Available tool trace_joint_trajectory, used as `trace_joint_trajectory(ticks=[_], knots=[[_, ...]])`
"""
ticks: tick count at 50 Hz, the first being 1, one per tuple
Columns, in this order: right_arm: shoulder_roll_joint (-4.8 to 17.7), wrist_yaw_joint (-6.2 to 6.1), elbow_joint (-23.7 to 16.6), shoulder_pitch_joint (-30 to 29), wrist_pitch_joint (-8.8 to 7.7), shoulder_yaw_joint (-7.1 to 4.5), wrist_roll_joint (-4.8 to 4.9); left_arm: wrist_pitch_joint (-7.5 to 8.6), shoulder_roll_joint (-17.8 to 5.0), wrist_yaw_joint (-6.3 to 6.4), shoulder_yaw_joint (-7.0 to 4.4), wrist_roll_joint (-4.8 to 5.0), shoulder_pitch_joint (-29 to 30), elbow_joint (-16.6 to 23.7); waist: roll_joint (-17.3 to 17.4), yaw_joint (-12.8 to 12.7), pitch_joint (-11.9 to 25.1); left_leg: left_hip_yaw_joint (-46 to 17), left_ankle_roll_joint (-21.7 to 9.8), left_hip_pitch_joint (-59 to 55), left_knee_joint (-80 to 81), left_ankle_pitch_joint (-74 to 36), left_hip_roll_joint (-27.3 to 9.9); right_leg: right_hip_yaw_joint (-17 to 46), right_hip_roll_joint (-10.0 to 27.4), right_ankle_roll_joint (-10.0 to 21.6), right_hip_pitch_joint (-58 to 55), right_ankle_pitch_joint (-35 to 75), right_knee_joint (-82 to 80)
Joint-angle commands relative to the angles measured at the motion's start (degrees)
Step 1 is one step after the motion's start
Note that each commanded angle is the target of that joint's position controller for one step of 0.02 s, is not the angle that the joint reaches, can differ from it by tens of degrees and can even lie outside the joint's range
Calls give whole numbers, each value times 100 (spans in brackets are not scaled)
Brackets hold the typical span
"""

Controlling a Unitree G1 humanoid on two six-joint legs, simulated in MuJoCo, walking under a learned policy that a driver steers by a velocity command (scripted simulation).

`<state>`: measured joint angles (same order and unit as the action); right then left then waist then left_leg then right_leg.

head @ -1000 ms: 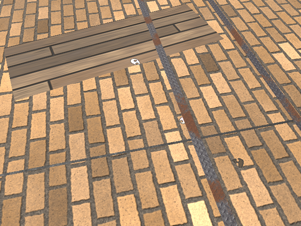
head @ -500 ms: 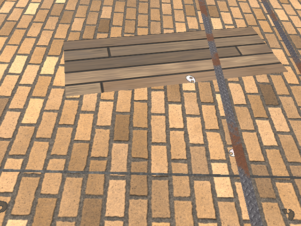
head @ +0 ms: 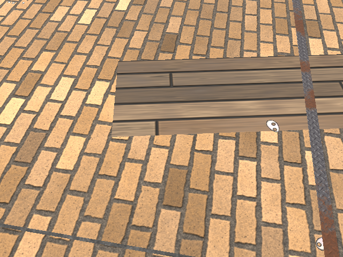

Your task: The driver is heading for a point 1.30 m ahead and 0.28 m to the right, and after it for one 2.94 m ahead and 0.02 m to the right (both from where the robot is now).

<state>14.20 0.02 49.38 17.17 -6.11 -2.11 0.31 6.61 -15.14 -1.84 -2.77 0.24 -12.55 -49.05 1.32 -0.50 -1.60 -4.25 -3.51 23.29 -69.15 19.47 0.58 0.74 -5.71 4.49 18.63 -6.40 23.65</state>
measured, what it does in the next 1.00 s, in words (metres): walks ahead, turning right: left foot, then right foot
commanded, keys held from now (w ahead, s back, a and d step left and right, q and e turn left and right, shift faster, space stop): w+e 0.80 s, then w+q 0.20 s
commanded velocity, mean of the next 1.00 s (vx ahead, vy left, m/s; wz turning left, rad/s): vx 0.50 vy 0.00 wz -0.42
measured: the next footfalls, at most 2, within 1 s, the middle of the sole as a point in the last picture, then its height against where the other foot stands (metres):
left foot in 0.32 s outside the picture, level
right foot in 0.84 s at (239, 244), level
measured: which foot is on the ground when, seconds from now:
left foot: up 0.00-0.30, down 0.32-0.86, up 0.88-1.00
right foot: down 0.00-0.34, up 0.36-0.82, down 0.84-1.00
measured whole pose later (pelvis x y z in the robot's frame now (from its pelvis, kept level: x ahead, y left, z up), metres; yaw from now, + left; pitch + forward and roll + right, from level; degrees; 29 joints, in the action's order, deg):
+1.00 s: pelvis +0.49 -0.12 +0.00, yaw -29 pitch +2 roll +0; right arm 17.1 0.3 47.6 15.5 -4.9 -2.7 1.8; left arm 3.8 -14.6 -2.5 -2.9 0.0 -11.9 -39.0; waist 1.6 1.1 -2.2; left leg -1.7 -0.9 27.8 -69.4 19.2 -6.4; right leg -4.0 -3.2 4.9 18.7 -11.0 27.9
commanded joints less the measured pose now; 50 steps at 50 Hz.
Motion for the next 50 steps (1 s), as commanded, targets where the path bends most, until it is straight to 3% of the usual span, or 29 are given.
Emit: trace_joint_trajectory(ticks=[1, 2, 5, 7, 10, 13, 15, 16, 17, 18, 19, 20, 21, 22, 24, 27, 32, 37, 38, 40, 41, 42, 43, 44, 45, 46, 47, 48, 50], knots=[[457, -43, -505, 40, -135, -128, -99, 31, -455, 2, -55, -12, 19, 368, -300, 210, 288, -170, 81, 1113, 503, -334, -598, 2191, 1484, 1139, -896, 226, -1400], [393, -63, -545, 14, -111, -111, -124, 27, -522, 28, -71, 20, -90, 338, -396, 221, 253, -66, 176, 1062, 818, -361, -586, 1992, 1433, 1175, -703, 448, -1434], [294, -111, -843, -773, -84, -32, -152, -4, -817, 147, -161, 72, -423, 292, -420, 15, 78, 101, 415, 909, 2225, -1155, -470, 1617, 1292, 1115, -261, 555, -1504], [261, -84, -970, -1258, -103, 4, -108, -56, -886, 194, -186, 113, -630, 268, -490, -155, 58, 148, 486, 543, 3094, -1895, -269, 1462, 1130, 939, -92, 428, -1399], [374, -41, -1132, -1696, -130, -13, -4, -141, -872, 221, -188, 159, -985, 210, -600, -320, 99, 84, 571, 156, 3681, -2286, -64, 1696, 1193, 821, -216, 107, -1147], [632, -7, -1255, -1787, -194, -107, 39, -224, -876, 261, -202, 163, -1027, 252, -676, -206, 136, -54, 477, -182, 4188, -1825, -22, 2221, 1343, 674, -648, -284, -687], [808, -29, -1114, -1167, -241, -216, 24, -273, -749, 279, -175, 129, -880, 348, -730, 168, 344, 5, 253, -1059, 4560, -1486, -97, 2286, 1123, 470, -615, -197, -45], [1053, -70, -1003, -389, -263, -305, -41, -257, -488, 260, -85, 79, -735, 467, -508, 549, 880, -458, -45, -2221, 4516, -1294, -701, 1960, 833, 272, -146, -275, 1068], [1530, -116, -924, 389, -208, -430, -117, -193, -41, 246, 40, 88, -1101, 604, 735, 624, 1689, -2059, -665, -4116, 4596, -878, -1920, 1095, 111, -87, 1362, -1617, 2895], [1506, -52, -764, 652, -116, -455, -68, -148, -192, 246, 55, 216, -1498, 750, 1926, 457, 1897, -3972, -1160, -4451, 5110, 301, -2706, 790, 213, -147, 2591, -2819, 4118], [967, -36, -880, 349, -119, -335, -44, -186, -715, 260, -78, 263, -1241, 651, 1046, 497, 1166, -3568, -998, -3795, 5240, 702, -2464, 966, 562, -191, 2912, -2344, 4750], [746, -25, -918, 69, -103, -268, -25, -237, -798, 256, -123, 210, -849, 700, 533, 465, 632, -2627, -795, -3109, 5299, 218, -2196, 822, 741, -227, 2884, -1839, 4847], [624, -1, -931, -247, -91, -220, -42, -273, -701, 247, -132, 150, -705, 732, 288, 319, 356, -1990, -699, -2524, 5477, -371, -1897, 748, 903, -280, 2674, -1445, 4683], [529, 10, -905, -432, -82, -191, -69, -310, -621, 223, -155, 122, -620, 783, 391, 192, 177, -1517, -647, -2142, 5639, -786, -1702, 718, 1053, -304, 2527, -1202, 4496], [553, 33, -820, -491, -118, -216, -87, -385, -406, 163, -131, 132, -567, 870, 512, 103, 92, -797, -643, -1708, 5905, -1429, -1474, 533, 1173, -357, 2264, -867, 4414], [731, 28, -661, -355, -162, -293, -72, -421, -328, 132, -122, 106, -286, 1099, 293, 95, 70, -184, -770, -1766, 6011, -2354, -1506, 559, 1225, -447, 2509, -362, 3986], [991, -29, -495, -201, -77, -340, -44, -365, -222, -24, -58, 93, 542, 1430, 201, 341, -64, 683, -616, -1955, 6010, -2602, -1429, 230, 1158, -384, 2303, 892, 2352], [1233, -49, -293, 180, 75, -391, 74, -370, -263, -196, -48, 129, 1314, 1874, 205, 519, -318, 1032, -451, -2613, 5755, -2802, -1699, -174, 1037, -130, 2271, 442, 1533], [1287, -54, -281, 182, 117, -405, 89, -376, -311, -221, -70, 128, 1334, 1934, 242, 465, -288, 1138, -392, -2726, 5559, -3295, -1727, -299, 943, -32, 2117, 162, 1431], [1479, -98, -307, 146, 191, -457, 109, -413, -520, -221, -181, 95, 988, 1945, 472, 166, 75, 1387, -273, -2813, 4702, -5274, -1695, -660, 535, 207, 1267, -448, 1359], [1481, -111, -270, 199, 228, -442, 129, -418, -679, -190, -294, 81, 312, 1793, 416, -248, 474, 1474, -212, -2581, 3787, -5901, -1603, -722, 273, 395, 191, -371, 1046], [1329, -122, -249, 299, 215, -358, 108, -435, -954, -87, -462, 87, -651, 1528, 199, -732, 975, 1546, -58, -1692, 2573, -5407, -1414, -449, 252, 617, -1493, 56, 766], [714, -58, -433, 562, 139, -143, -117, -465, -1509, 53, -566, 58, -1298, 1365, -1078, -663, 1611, 1584, 200, 415, 477, -1401, -859, 1752, 1777, 1137, -3579, 234, 734], [589, 37, -453, 899, -46, -33, 2, -395, -1624, 35, -508, 44, -1319, 1463, -1527, -439, 2700, 430, 291, 1624, -977, 1532, -71, 4596, 2973, 1992, -4390, -415, -275], [1175, 82, -517, 207, -115, -215, 258, -339, -1163, -15, -379, -14, -1228, 1399, -647, -720, 2187, -99, 229, 2073, -1246, 1124, -378, 3846, 2798, 1609, -3910, -383, -445], [1112, 86, -666, -189, -127, -192, 329, -296, -1028, -22, -324, -14, -905, 1352, -609, -568, 1319, 20, 170, 2130, -945, 651, -592, 2750, 2566, 1347, -2942, 84, -474], [991, 30, -605, -263, -93, -178, 225, -254, -845, -32, -266, -4, -481, 1325, -226, -286, 890, 30, 191, 1851, -487, 204, -846, 2068, 2267, 1105, -2082, 483, -570], [1001, 5, -543, -171, -9, -218, 140, -206, -618, -49, -205, -22, -192, 1328, -377, -70, 646, -9, 216, 1549, -177, -92, -984, 1557, 2026, 984, -1514, 804, -737], [816, 5, -372, 244, 185, -217, 143, -81, -528, -59, -205, -55, -18, 1242, -535, 175, 573, -64, 281, 1044, -23, -531, -1022, 1026, 1875, 933, -956, 969, -1147]])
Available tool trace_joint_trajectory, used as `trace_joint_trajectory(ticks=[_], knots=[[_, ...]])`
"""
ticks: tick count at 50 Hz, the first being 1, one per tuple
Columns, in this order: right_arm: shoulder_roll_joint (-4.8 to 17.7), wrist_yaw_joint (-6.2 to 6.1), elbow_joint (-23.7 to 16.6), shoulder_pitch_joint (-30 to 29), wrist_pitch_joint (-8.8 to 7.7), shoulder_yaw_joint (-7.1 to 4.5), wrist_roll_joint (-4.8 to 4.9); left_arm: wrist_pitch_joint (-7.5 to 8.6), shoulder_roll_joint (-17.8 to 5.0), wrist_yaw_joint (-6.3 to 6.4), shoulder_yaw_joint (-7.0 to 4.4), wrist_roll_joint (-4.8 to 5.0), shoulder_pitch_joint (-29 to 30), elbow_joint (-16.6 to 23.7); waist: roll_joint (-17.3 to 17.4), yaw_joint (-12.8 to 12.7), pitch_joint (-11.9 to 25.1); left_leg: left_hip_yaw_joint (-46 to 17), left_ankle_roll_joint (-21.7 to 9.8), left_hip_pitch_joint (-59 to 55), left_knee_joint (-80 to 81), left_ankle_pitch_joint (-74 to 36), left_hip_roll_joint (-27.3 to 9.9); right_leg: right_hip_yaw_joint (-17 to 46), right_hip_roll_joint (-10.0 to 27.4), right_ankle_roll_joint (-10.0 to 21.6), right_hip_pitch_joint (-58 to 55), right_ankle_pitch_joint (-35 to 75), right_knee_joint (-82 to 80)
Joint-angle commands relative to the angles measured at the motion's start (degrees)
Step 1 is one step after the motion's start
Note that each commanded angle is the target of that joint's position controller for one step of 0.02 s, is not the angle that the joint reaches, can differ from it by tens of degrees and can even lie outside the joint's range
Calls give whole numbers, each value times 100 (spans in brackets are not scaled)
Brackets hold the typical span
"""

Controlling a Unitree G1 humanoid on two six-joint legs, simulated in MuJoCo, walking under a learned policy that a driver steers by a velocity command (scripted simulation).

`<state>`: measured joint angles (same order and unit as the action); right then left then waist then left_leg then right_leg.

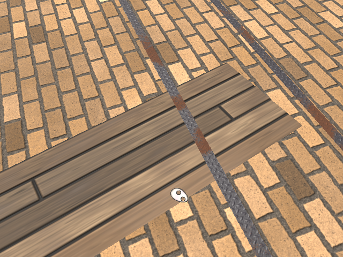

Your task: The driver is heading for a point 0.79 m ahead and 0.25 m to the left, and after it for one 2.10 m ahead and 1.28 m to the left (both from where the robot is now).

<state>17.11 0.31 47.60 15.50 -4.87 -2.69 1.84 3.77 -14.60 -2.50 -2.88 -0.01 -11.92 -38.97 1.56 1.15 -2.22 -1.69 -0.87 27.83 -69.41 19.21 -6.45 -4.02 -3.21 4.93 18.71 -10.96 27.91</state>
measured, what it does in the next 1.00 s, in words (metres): walks ahead, turning left: left foot, then right foot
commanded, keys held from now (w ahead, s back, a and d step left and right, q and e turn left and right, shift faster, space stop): w+q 0.94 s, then w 0.06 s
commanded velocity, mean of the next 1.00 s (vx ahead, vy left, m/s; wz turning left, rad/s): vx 0.50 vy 0.00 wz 0.47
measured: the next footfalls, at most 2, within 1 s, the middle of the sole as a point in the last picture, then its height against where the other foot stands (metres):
left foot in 0.42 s outside the picture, level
right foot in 0.90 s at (161, 199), level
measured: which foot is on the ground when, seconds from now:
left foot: up 0.00-0.40, down 0.42-0.92, up 0.94-1.00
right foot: down 0.00-0.44, up 0.46-0.88, down 0.90-1.00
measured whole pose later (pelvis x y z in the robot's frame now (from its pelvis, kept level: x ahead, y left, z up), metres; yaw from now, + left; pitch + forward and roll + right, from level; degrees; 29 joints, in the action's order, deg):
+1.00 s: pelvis +0.55 +0.12 -0.01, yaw +33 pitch +2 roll -1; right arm 17.1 -0.8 40.5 19.8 -1.7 -3.5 1.5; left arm 6.8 -15.1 -0.9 -3.1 -0.4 -7.5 -39.5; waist 2.1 1.4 0.1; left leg -8.1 -1.8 20.1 -64.6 26.1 4.0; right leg -0.4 -2.0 1.4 22.8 -10.1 30.6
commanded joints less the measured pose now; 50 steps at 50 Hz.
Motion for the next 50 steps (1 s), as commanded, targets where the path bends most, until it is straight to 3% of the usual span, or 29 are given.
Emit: trace_joint_trajectory(ticks=[1, 5, 9, 15, 18, 19, 20, 21, 22, 23, 24, 25, 26, 27, 28, 30, 32, 36, 39, 42, 44, 45, 46, 47, 48, 49, 50], knots=[[443, -35, -167, 459, 129, -159, -4, 263, -599, 13, -206, -42, -85, 148, -499, 60, 550, -355, 52, 603, 93, -646, -287, 1249, 1603, 877, -853, 1644, -1690], [320, -67, -309, -34, 172, -177, -20, 312, -621, 135, -237, -109, -301, -143, -448, -67, 150, -651, 160, 1320, 924, -1628, -92, 499, 1510, 682, -1051, 1996, -1924], [181, 44, -451, -532, 110, -137, -55, 290, -704, 229, -240, -79, -336, -293, -436, -256, -38, -416, 96, 1361, 2203, -2635, 53, -10, 1479, 451, -1393, 1875, -2065], [9, 284, -996, -1415, 86, -32, -73, 83, -889, 321, -307, 15, -782, -644, -334, -597, -384, 157, -157, 1881, 3143, -2075, 138, -358, 1897, 401, -2569, 2615, -1690], [152, 377, -1189, -1253, 111, -105, -54, -47, -1105, 396, -350, 47, -608, -617, -595, -331, -40, 697, -447, 1078, 3262, -1247, 550, -629, 1913, 232, -2714, 4844, -864], [283, 375, -1175, -932, 138, -175, -54, -85, -1197, 431, -369, 58, -549, -594, -739, -120, 224, 860, -578, 543, 3215, -960, 776, -691, 1890, 167, -2698, 5754, -314], [521, 350, -1069, -277, 154, -299, -42, -117, -1272, 455, -379, 67, -462, -578, -765, 263, 596, 899, -750, -376, 3339, -904, 983, -744, 1806, 79, -2462, 6091, 608], [867, 259, -880, 633, 171, -482, -50, -99, -1252, 471, -350, 103, -343, -531, -541, 792, 1055, 621, -1001, -1896, 3849, -1336, 1047, -832, 1542, -130, -1673, 5313, 1971], [1455, 125, -783, 1117, 229, -618, -48, 14, -659, 420, -162, -115, -750, -394, 788, 609, 1602, -1316, -1539, -3806, 3690, -1829, -247, -774, 936, -389, 231, 1023, 3968], [1543, 157, -950, 1011, 135, -573, -79, 253, -301, 290, 11, -63, -996, -153, 1297, 251, 2484, -4634, -2654, -5199, 4748, -717, -1334, 499, -156, -555, 2108, -2429, 5494], [1059, 172, -949, 1078, 101, -466, -115, 431, -854, 197, -124, 166, -173, -60, 477, 680, 2196, -4203, -2251, -5038, 5143, -440, -1162, 1167, 233, -399, 2696, -2005, 5595], [858, 162, -969, 734, 74, -405, -100, 501, -881, 170, -115, 259, 182, 116, 188, 515, 1351, -3359, -1982, -4206, 5201, -721, -971, 1057, 466, -291, 2851, -1455, 5140], [711, 169, -1057, 313, 67, -348, -71, 502, -798, 212, -106, 139, 200, 69, -364, 195, 853, -2722, -1790, -3275, 5247, -1337, -720, 984, 712, -317, 2574, -1123, 4620], [566, 150, -1158, 5, 67, -304, -96, 452, -856, 246, -156, 8, 121, 42, -310, -17, 652, -2315, -1720, -2618, 5336, -1896, -536, 962, 865, -393, 2177, -910, 4191], [506, 129, -1250, -138, 73, -274, -147, 368, -865, 241, -183, -32, -10, 34, -161, -178, 582, -2094, -1692, -2187, 5471, -2161, -378, 966, 948, -462, 1837, -783, 4018], [593, 78, -1254, -185, 53, -296, -135, 242, -734, 266, -168, -88, -130, 20, -48, -286, 506, -1739, -1702, -1677, 5597, -2677, -224, 816, 954, -663, 1643, -599, 3577], [742, 1, -1197, -50, 54, -332, -123, 174, -611, 299, -123, -114, 159, 127, 9, -226, 378, -1405, -1637, -1346, 5631, -2927, -60, 693, 874, -847, 1662, -140, 2925], [796, -94, -1081, 259, 143, -349, -54, 205, -416, 264, -26, -67, 1063, 325, 306, 157, 327, -1171, -1254, -1214, 5432, -2191, 288, 624, 519, -920, 1286, 1265, 1095], [842, -107, -988, 496, 194, -364, -31, 278, -546, 185, -59, 23, 1459, 449, 420, 323, 330, -1591, -1170, -1478, 5205, -1699, 119, 708, 332, -872, 1067, 1458, 450], [794, -138, -975, 486, 236, -364, -26, 369, -790, 123, -168, 50, 1357, 464, 565, 184, 343, -2181, -1056, -1940, 4754, -1453, -103, 877, 295, -662, 824, 930, 57], [673, -140, -1048, 289, 258, -334, -46, 429, -927, 147, -278, 41, 673, 298, 670, -221, 527, -2248, -867, -1904, 4203, -1735, 65, 749, 281, -410, -90, 773, -294], [396, -116, -1136, 230, 235, -233, -85, 460, -1138, 187, -364, -52, 2, 215, 441, -548, 1100, -1944, -667, -1524, 3167, -1677, 358, 1152, 806, -117, -1299, 697, -212], [28, -117, -1267, 731, 203, -118, -72, 444, -1602, 233, -476, -171, -793, 136, -726, -564, 1984, -1171, -256, 54, 1250, -219, 1079, 2961, 2095, 584, -3387, 112, -308], [193, -126, -1337, 1096, 168, -92, 29, 371, -1560, 174, -491, -68, -1066, -44, -2121, -449, 2206, -880, -101, 1448, -27, 1548, 1109, 5060, 2837, 1097, -3956, -1406, -909], [691, -125, -1202, 826, 182, -210, 53, 346, -1049, 175, -359, 9, -817, 48, -1295, -562, 1417, -1014, -49, 1844, -557, 1088, 775, 4656, 2623, 915, -3314, -2196, -1125], [768, -118, -1257, 336, 209, -234, -18, 290, -836, 189, -287, -1, -602, 55, -812, -589, 830, -789, -31, 1823, -620, 609, 599, 3759, 2354, 692, -2593, -1829, -1153], [666, -105, -1318, 73, 207, -224, -90, 257, -726, 178, -231, -39, -385, 23, -550, -482, 427, -699, -29, 1650, -379, 279, 465, 3119, 2078, 625, -1886, -1150, -1287]])
Velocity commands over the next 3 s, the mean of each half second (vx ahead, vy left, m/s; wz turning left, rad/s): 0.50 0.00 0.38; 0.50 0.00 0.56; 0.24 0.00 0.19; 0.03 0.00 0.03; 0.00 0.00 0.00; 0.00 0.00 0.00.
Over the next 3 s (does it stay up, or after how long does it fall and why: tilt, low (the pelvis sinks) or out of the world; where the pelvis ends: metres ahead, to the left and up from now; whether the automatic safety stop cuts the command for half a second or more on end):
stays up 0.75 0.24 0.00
